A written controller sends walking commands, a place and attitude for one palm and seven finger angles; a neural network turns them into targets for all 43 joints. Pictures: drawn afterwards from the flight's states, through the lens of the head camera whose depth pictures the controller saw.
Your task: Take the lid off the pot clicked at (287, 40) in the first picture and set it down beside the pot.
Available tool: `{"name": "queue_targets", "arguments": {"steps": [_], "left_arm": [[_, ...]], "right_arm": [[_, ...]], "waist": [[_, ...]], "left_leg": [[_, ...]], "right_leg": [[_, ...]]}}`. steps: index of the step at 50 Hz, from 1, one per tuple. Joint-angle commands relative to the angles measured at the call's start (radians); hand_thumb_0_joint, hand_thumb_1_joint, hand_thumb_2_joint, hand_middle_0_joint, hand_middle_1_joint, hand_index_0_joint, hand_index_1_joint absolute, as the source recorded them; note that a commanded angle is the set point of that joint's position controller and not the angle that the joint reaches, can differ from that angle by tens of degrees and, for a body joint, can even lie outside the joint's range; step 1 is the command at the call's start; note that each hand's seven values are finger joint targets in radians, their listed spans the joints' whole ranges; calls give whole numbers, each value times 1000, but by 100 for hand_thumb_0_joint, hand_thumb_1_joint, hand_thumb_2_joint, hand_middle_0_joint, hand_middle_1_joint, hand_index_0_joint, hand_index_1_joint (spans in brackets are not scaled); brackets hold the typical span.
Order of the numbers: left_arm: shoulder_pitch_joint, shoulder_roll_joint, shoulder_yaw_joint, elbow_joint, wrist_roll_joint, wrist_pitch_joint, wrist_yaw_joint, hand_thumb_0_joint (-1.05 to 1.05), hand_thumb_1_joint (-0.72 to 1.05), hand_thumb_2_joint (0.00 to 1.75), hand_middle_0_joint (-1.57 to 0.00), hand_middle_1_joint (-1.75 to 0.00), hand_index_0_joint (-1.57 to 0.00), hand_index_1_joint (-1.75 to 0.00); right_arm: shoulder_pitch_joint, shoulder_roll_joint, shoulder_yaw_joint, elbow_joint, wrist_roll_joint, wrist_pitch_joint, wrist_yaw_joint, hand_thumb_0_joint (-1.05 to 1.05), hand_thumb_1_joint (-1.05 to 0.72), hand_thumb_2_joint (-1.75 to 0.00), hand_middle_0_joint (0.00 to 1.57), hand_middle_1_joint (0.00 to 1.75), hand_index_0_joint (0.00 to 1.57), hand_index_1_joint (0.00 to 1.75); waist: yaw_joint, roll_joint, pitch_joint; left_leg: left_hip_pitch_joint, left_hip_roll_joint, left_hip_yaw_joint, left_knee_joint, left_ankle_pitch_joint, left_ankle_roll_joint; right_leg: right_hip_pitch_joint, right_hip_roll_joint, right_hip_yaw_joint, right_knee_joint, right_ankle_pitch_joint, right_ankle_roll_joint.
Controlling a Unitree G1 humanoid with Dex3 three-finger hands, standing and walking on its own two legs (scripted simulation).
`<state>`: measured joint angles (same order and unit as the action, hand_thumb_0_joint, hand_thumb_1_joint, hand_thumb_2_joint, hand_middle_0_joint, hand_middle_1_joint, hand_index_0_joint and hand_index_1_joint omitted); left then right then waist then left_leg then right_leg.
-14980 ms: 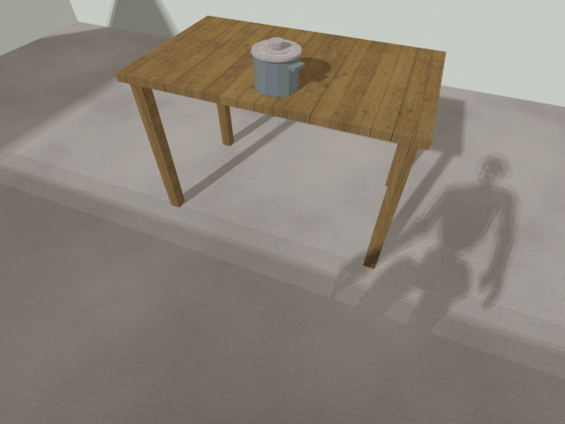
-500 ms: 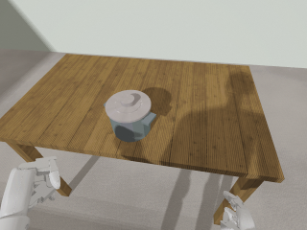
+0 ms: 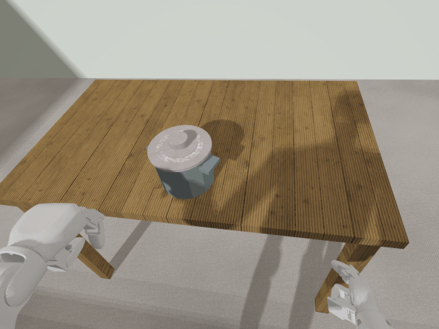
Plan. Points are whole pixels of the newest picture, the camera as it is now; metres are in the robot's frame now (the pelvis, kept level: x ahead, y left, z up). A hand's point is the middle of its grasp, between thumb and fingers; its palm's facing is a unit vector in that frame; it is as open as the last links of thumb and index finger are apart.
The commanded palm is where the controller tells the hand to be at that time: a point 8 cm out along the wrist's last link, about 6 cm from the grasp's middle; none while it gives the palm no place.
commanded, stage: reach forward and open the fingers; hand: left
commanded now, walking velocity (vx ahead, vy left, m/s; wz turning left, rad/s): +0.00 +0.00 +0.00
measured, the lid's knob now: (178, 140) +0.50 +0.16 +0.06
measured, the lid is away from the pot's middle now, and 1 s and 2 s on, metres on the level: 0.00 0.00 0.00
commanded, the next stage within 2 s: move the open hand above the knob in 0.56 s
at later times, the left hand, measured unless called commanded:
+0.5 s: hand (71, 213) +0.26 +0.28 +0.12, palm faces -0.17 +0.03 -0.98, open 9.8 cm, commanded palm +0.24 +0.28 +0.19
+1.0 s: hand (102, 186) +0.32 +0.25 +0.12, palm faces -0.21 -0.05 -0.98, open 10.1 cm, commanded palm +0.30 +0.25 +0.19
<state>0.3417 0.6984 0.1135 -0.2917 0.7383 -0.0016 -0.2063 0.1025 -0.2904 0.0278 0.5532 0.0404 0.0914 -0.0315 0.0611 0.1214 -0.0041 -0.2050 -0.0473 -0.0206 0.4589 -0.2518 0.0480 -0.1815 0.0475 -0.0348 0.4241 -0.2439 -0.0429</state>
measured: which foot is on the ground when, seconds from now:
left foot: down 0.00-1.00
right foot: down 0.00-1.00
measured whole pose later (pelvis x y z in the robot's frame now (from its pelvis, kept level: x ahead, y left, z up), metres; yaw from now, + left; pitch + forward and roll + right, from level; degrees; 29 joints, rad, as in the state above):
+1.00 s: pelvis -0.01 +0.04 +0.00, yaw +2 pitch +1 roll -1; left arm -0.30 0.58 -0.15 0.00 0.81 0.13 -0.35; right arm 0.12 -0.27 0.04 0.56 0.05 0.12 0.06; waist 0.04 0.12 0.01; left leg -0.23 -0.12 -0.03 0.41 -0.20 0.10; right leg -0.22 -0.02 -0.04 0.43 -0.23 0.01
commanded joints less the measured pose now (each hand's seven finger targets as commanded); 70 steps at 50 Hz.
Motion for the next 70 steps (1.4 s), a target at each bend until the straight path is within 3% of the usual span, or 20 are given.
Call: {"name": "queue_targets", "arguments": {"steps": [1,4,6,10,17,21,23,31,36,39,46,49,51,53,57,59,61,66,68,70], "left_arm": [[-169,207,177,-117,-16,-9,-11,0,6,128,-98,-51,-98,-51],[-219,150,104,-178,-56,-34,-16,0,-2,130,-94,-40,-94,-40],[-294,270,200,-150,-14,-39,-10,0,-7,131,-91,-33,-91,-33],[-417,326,238,-49,38,-41,9,0,-18,134,-86,-19,-86,-19],[-468,106,-2,-62,-15,5,-31,0,-27,138,-83,-8,-83,-8],[-679,361,178,-105,77,-2,-6,0,-28,139,-83,-8,-83,-8],[-714,367,189,-13,91,-10,-4,0,-28,139,-83,-8,-83,-8],[-630,41,-90,53,12,80,-78,0,-29,142,-84,-8,-84,-8],[-1000,322,78,-48,92,60,-51,0,-30,144,-84,-8,-84,-8],[-991,274,39,145,107,88,-55,0,-30,144,-84,-8,-84,-8],[-845,-55,-226,94,49,128,-115,0,-30,144,-84,-8,-84,-8],[-1087,247,-27,93,119,118,-94,0,-30,144,-84,-8,-84,-8],[-1200,338,54,131,142,119,-68,0,-30,144,-84,-8,-84,-8],[-1211,319,46,250,144,121,-63,0,-30,144,-84,-8,-84,-8],[-1024,18,-184,326,61,153,-106,0,-30,144,-84,-8,-84,-8],[-955,-33,-232,295,50,154,-127,0,-30,144,-84,-8,-84,-8],[-1007,-5,-222,269,68,155,-132,0,-30,144,-84,-8,-84,-8],[-1375,368,42,261,129,126,-99,0,-30,144,-84,-8,-84,-8],[-1345,327,28,335,123,106,-95,0,-30,144,-84,-8,-84,-8],[-1219,168,-78,409,89,109,-98,0,-30,144,-84,-8,-84,-8]], "right_arm": [[-155,-90,-37,-163,6,-43,16,0,-90,-90,20,30,20,30],[-128,-85,-48,-181,1,-55,18,0,-90,-90,20,30,20,30],[-143,-96,-43,-165,-2,-61,16,0,-90,-90,20,30,20,30],[-120,-94,-36,-135,-3,-40,9,0,-90,-90,20,30,20,30],[-141,-90,-43,-170,14,-41,48,0,-90,-90,20,30,20,30],[-147,-102,-38,-152,7,-51,33,0,-90,-90,20,30,20,30],[-129,-82,-30,-130,0,-49,24,0,-90,-90,20,30,20,30],[-135,-94,-49,-186,28,-26,75,0,-90,-90,20,30,20,30],[-120,-107,-39,-146,10,-41,47,0,-90,-90,20,30,20,30],[-96,-95,-30,-106,7,-34,43,0,-90,-90,20,30,20,30],[-122,-86,-44,-174,24,-23,101,0,-90,-90,20,30,20,30],[-101,-106,-34,-138,11,-11,77,0,-90,-90,20,30,20,30],[-88,-110,-28,-118,8,-15,61,0,-90,-90,20,30,20,30],[-83,-87,-13,-107,13,-22,50,0,-90,-90,20,30,20,30],[-92,-79,-20,-135,28,-16,79,0,-90,-90,20,30,20,30],[-94,-90,-34,-153,33,-11,92,0,-90,-90,20,30,20,30],[-101,-101,-39,-157,36,0,88,0,-90,-90,20,30,20,30],[-74,-122,-29,-108,22,0,39,0,-90,-90,20,30,20,30],[-68,-94,-20,-104,24,-10,33,0,-90,-90,20,30,20,30],[-65,-85,-21,-109,31,-9,45,0,-90,-90,20,30,20,30]], "waist": [[-5,-25,-120],[-17,-27,-174],[-7,-59,-190],[7,-60,-182],[-23,-52,-179],[-4,-9,-232],[8,5,-242],[-32,-54,-160],[-29,34,-272],[-20,4,-238],[-51,-62,-250],[-36,-72,-287],[-37,-36,-303],[-22,-56,-318],[-44,-55,-321],[-53,-105,-297],[-73,-131,-267],[-59,-65,-346],[-44,-64,-379],[-47,-56,-358]], "left_leg": [[65,11,-18,-27,307,14],[89,17,-23,-44,277,17],[81,13,-28,-42,257,16],[58,17,-35,-71,235,10],[99,31,-57,-108,206,-1],[107,46,-96,-117,172,0],[110,51,-108,-127,201,-9],[133,60,-127,-112,227,-29],[180,74,-200,-123,195,-45],[163,60,-187,-118,257,-57],[192,55,-139,-57,419,-46],[141,43,-116,-84,302,-31],[128,28,-114,-65,286,-20],[106,17,-99,-63,344,-17],[134,6,-75,-42,429,-18],[121,10,-57,-30,413,-11],[103,11,-53,-21,355,2],[79,-8,-60,-31,304,19],[87,-11,-56,-30,372,18],[86,-13,-50,-24,397,12]], "right_leg": [[32,-57,67,-78,309,29],[43,-62,39,-84,251,42],[39,-53,57,-90,223,35],[47,-63,37,-90,170,26],[5,-48,3,-82,116,26],[47,-40,25,-58,79,8],[43,-49,13,-53,75,5],[-56,-41,-4,-33,93,14],[-20,-36,11,-4,79,3],[-35,-39,-3,-17,89,-1],[-60,-42,-11,-7,158,8],[12,-41,0,-19,149,2],[32,-39,8,-8,163,-10],[68,-42,6,4,209,-9],[30,-51,-3,12,282,5],[16,-52,-1,2,295,15],[5,-47,5,-6,281,10],[113,-57,37,0,315,4],[142,-58,36,14,361,6],[112,-62,27,19,382,11]]}}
